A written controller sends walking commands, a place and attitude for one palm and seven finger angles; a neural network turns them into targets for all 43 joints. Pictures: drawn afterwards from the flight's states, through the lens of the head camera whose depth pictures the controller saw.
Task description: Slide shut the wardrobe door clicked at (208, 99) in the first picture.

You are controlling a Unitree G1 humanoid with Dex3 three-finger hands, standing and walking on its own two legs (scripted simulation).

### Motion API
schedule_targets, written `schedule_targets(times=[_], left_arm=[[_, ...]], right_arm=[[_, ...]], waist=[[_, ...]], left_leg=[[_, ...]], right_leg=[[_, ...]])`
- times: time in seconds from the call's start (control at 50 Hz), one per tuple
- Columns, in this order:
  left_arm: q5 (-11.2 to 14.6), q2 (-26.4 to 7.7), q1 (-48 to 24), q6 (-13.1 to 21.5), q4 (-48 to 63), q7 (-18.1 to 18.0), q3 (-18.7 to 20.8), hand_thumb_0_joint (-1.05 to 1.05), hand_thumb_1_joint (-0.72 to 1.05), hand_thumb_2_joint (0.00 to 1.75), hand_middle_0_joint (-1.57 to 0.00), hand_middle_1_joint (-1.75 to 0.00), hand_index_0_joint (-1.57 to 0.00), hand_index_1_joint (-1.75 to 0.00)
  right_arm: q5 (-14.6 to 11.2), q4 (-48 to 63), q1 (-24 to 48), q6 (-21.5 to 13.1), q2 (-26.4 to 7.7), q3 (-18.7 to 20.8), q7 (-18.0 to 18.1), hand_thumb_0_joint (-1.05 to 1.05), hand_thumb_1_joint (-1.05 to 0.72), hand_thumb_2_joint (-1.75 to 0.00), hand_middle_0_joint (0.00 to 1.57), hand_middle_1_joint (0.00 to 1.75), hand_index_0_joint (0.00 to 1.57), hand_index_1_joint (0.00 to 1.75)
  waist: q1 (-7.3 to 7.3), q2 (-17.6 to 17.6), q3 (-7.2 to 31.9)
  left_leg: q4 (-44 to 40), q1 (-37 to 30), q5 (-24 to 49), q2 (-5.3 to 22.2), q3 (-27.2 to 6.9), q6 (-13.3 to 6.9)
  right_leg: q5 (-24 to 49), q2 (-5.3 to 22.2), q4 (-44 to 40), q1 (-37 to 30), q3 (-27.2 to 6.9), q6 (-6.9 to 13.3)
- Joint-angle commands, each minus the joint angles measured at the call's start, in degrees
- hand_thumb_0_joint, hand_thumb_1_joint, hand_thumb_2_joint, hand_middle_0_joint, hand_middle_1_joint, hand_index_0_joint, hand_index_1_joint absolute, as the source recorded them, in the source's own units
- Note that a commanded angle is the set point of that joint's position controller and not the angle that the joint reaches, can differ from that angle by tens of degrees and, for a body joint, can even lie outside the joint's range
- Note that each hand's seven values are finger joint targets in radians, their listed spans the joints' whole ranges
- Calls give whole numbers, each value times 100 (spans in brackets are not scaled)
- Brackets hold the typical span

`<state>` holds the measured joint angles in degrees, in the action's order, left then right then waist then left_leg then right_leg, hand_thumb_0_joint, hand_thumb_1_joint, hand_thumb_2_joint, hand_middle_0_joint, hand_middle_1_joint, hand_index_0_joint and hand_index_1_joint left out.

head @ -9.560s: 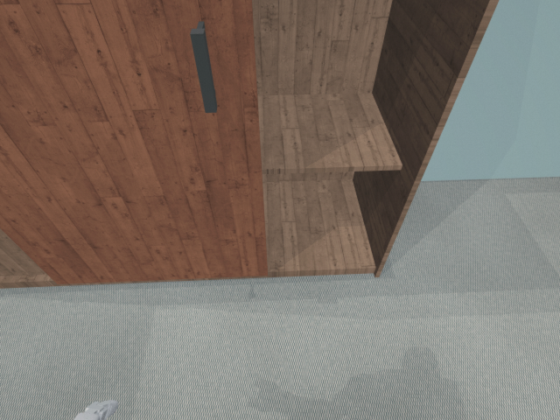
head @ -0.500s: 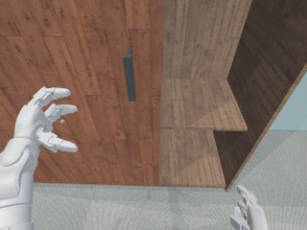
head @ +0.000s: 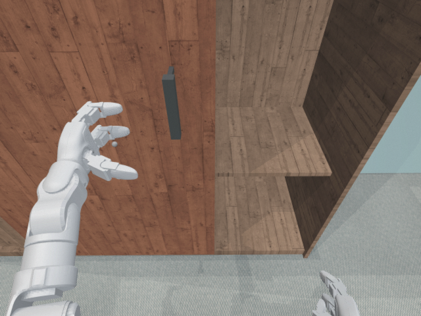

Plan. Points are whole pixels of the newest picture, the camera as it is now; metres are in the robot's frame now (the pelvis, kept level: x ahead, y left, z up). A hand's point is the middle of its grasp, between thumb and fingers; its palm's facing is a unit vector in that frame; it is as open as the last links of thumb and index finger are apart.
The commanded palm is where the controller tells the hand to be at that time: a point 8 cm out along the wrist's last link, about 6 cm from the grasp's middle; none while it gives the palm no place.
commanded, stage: move the hooked fingers beside the handle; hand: left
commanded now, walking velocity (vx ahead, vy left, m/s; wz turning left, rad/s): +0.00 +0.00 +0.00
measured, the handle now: (173, 104) +0.52 +0.12 +0.15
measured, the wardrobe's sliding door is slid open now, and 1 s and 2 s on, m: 0.44 0.44 0.44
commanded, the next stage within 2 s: none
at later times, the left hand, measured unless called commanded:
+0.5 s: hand (134, 127) +0.41 +0.18 +0.17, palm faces +0.11 -0.99 +0.01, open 14.0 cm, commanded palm +0.39 +0.23 +0.16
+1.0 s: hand (146, 116) +0.46 +0.17 +0.16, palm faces +0.09 -1.00 +0.02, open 14.0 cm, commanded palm +0.43 +0.22 +0.16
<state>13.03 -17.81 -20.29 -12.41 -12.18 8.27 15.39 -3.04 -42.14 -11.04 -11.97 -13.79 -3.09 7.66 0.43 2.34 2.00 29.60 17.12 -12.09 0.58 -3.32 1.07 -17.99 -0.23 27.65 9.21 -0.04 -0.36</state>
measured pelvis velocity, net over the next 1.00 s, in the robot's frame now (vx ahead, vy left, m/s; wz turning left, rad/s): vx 0.01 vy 0.00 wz -0.04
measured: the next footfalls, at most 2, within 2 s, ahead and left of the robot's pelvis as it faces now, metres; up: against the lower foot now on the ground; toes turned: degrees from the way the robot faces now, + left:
none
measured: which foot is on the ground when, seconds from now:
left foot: down 0.00-1.00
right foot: down 0.00-1.00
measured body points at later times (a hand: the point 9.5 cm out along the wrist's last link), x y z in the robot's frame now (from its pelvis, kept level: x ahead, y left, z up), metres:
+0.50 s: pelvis +0.01 -0.01 +0.00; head +0.00 -0.02 +0.45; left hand +0.40 +0.23 +0.17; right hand +0.12 -0.28 -0.11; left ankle +0.04 +0.13 -0.74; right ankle -0.03 -0.13 -0.74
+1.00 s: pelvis +0.01 +0.00 +0.00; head +0.02 +0.00 +0.45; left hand +0.45 +0.22 +0.16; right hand +0.08 -0.27 -0.12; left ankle +0.04 +0.13 -0.74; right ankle -0.04 -0.13 -0.74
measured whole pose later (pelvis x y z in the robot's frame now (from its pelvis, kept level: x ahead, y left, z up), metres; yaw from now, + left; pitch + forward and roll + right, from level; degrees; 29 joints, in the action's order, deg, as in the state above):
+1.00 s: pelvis +0.01 +0.00 +0.00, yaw -2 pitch +5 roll -1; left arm 8.4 -19.3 -39.5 -3.1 -41.4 4.8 18.4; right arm -2.4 -43.3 -18.7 -7.5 -14.4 0.2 4.2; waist -4.1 2.2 4.2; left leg 32.1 22.9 -13.9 1.7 -1.7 1.0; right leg -18.6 -1.2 29.3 15.4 -1.8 -0.4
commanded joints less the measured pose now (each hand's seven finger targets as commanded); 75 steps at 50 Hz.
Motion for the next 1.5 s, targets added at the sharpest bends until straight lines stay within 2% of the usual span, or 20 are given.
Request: schedule_targets(times=[0.0, 0.04, 0.1, 0.14, 0.18, 0.38, 0.46, 0.54, 0.62, 0.68, 0.74, 0.78, 0.9, 0.94, 0.96, 1.08, 1.2, 1.22, 1.36, 1.48], left_arm=[[50, -1257, -2152, 221, 676, -51, 461, 0, -50, 30, -30, -120, -30, -120], [25, -1482, -2342, 289, 630, -94, 644, 0, -50, 30, -30, -120, -30, -120], [-25, -1277, -2669, 488, 823, -118, 424, 0, -50, 30, -30, -120, -30, -120], [-75, -1377, -2873, 641, 718, -157, 448, 0, -50, 30, -30, -120, -30, -120], [-63, -1164, -2987, 731, 644, -130, 256, 0, -50, 30, -30, -120, -30, -120], [-120, -1541, -3421, 733, -241, -179, 542, 0, -50, 30, -30, -120, -30, -120], [-181, -1561, -3594, 949, -248, -216, 563, 0, -50, 30, -30, -120, -30, -120], [-215, -1385, -3844, 1001, -686, -185, 316, 0, -50, 30, -30, -120, -30, -120], [-248, -1703, -4190, 968, -1367, -175, 530, 0, -50, 30, -30, -120, -30, -120], [-325, -1448, -4759, 1127, -1303, -203, 250, 0, -50, 30, -30, -120, -30, -120], [-348, -1672, -4850, 1355, -1339, -239, 443, 0, -50, 30, -30, -120, -30, -120], [-344, -1383, -4777, 1447, -1285, -233, 254, 0, -50, 30, -30, -120, -30, -120], [-378, -1433, -4411, 1290, -1762, -314, 448, 0, -50, 30, -30, -120, -30, -120], [-429, -1770, -4170, 1281, -1651, -378, 741, 0, -50, 30, -30, -120, -30, -120], [-454, -1512, -4289, 1320, -1370, -382, 499, 0, -50, 30, -30, -120, -30, -120], [-420, -1159, -4429, 1453, -682, -458, 194, 0, -50, 30, -30, -120, -30, -120], [-453, -930, -4763, 1123, -1408, -536, -26, 0, -50, 30, -30, -120, -30, -120], [-483, -1212, -4725, 1100, -1520, -581, 228, 0, -50, 30, -30, -120, -30, -120], [-549, -1406, -5450, 1529, -1863, -607, 254, 0, -50, 30, -30, -120, -30, -120], [-561, -1439, -5572, 1698, -2616, -437, 204, 0, -50, 30, -30, -120, -30, -120]], right_arm=[[-2, 795, 527, -162, -771, 304, 51, 0, -90, -90, 20, 30, 20, 30], [15, 803, 480, -114, -791, 324, 28, 0, -90, -90, 20, 30, 20, 30], [7, 848, 438, -99, -744, 348, -14, 0, -90, -90, 20, 30, 20, 30], [21, 790, 346, -79, -776, 378, -24, 0, -90, -90, 20, 30, 20, 30], [10, 765, 288, -82, -771, 411, -35, 0, -90, -90, 20, 30, 20, 30], [23, 641, 23, 26, -833, 467, -67, 0, -90, -90, 20, 30, 20, 30], [44, 657, -63, 50, -808, 503, -115, 0, -90, -90, 20, 30, 20, 30], [22, 609, -149, 75, -824, 507, -144, 0, -90, -90, 20, 30, 20, 30], [41, 494, -300, 129, -894, 506, -133, 0, -90, -90, 20, 30, 20, 30], [40, 528, -377, 120, -841, 529, -170, 0, -90, -90, 20, 30, 20, 30], [77, 501, -525, 120, -867, 570, -203, 0, -90, -90, 20, 30, 20, 30], [59, 540, -547, 99, -834, 589, -234, 0, -90, -90, 20, 30, 20, 30], [62, 545, -646, 172, -882, 606, -282, 0, -90, -90, 20, 30, 20, 30], [80, 598, -644, 212, -903, 600, -297, 0, -90, -90, 20, 30, 20, 30], [68, 654, -607, 221, -852, 598, -315, 0, -90, -90, 20, 30, 20, 30], [57, 683, -518, 193, -823, 626, -324, 0, -90, -90, 20, 30, 20, 30], [38, 512, -481, 211, -827, 559, -269, 0, -90, -90, 20, 30, 20, 30], [72, 479, -517, 226, -870, 554, -262, 0, -90, -90, 20, 30, 20, 30], [110, 491, -597, 209, -838, 523, -266, 0, -90, -90, 20, 30, 20, 30], [96, 424, -784, 203, -879, 533, -288, 0, -90, -90, 20, 30, 20, 30]], waist=[[-3, -207, 1251], [10, -228, 1317], [-67, 44, 1362], [-141, -20, 1321], [-200, -46, 1332], [-193, -290, 1514], [-190, -137, 1703], [-303, -203, 1460], [-328, -364, 1277], [-431, 22, 1590], [-401, 51, 1961], [-389, 151, 2146], [-329, -208, 1914], [-221, -163, 1969], [-258, 31, 2026], [-374, 56, 1947], [-497, -14, 1338], [-428, -106, 1381], [-509, -7, 1836], [-582, -108, 1783]], left_leg=[[-301, -1118, 900, -145, 252, -202], [-304, -1060, 981, -137, 273, -209], [-231, -1214, 1150, -146, 301, -214], [-212, -1170, 1110, -132, 307, -228], [-162, -1253, 1154, -136, 313, -240], [-85, -1026, 1216, -165, 354, -268], [-12, -1069, 1411, -168, 391, -270], [21, -914, 1199, -167, 396, -282], [47, -669, 951, -178, 386, -292], [104, -874, 1097, -168, 362, -272], [165, -974, 1349, -147, 336, -257], [202, -1181, 1527, -139, 318, -241], [131, -869, 1453, -126, 334, -260], [117, -792, 1552, -128, 353, -264], [113, -916, 1645, -125, 365, -248], [134, -1209, 1694, -63, 296, -238], [13, -917, 970, -81, 236, -234], [17, -849, 920, -107, 232, -242], [90, -885, 825, -99, 228, -221], [160, -675, 740, -114, 247, -235]], right_leg=[[1341, -232, -509, 412, 262, 77], [1452, -218, -500, 316, 240, 72], [1667, -240, -444, 382, 225, 81], [1654, -248, -455, 404, 218, 72], [1746, -262, -436, 496, 205, 66], [2003, -239, -385, 413, 154, 36], [2306, -244, -288, 330, 134, 35], [2093, -257, -330, 574, 127, 20], [1800, -261, -370, 728, 101, 16], [1844, -251, -297, 803, 103, 50], [2093, -273, -206, 647, 118, 69], [2179, -312, -153, 666, 156, 90], [2132, -330, -153, 651, 206, 76], [2253, -317, -125, 480, 186, 89], [2299, -327, -106, 488, 198, 98], [2118, -401, -142, 713, 230, 103], [1370, -380, -299, 1106, 254, 113], [1307, -393, -323, 1038, 251, 122], [1248, -326, -237, 994, 186, 117], [1293, -318, -192, 1091, 164, 98]])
